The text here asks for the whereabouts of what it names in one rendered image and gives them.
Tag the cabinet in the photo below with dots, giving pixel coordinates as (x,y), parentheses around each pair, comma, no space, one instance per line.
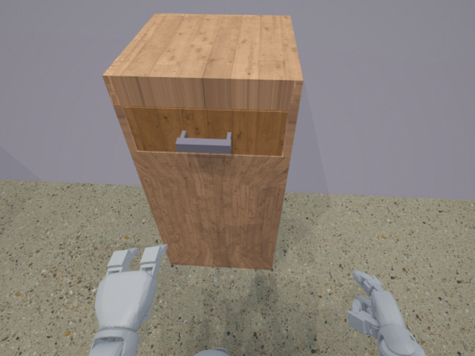
(217,210)

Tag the robot left forearm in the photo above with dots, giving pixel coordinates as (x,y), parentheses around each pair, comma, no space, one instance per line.
(115,342)

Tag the left robot hand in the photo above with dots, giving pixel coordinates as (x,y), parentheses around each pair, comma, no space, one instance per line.
(124,298)

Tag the right robot hand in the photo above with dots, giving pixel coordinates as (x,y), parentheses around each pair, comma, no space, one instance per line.
(382,310)

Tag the handle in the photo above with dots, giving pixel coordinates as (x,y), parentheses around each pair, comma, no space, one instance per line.
(218,146)

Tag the robot right forearm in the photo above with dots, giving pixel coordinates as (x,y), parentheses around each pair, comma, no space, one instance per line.
(396,340)

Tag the drawer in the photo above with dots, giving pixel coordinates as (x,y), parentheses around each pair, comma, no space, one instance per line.
(254,132)

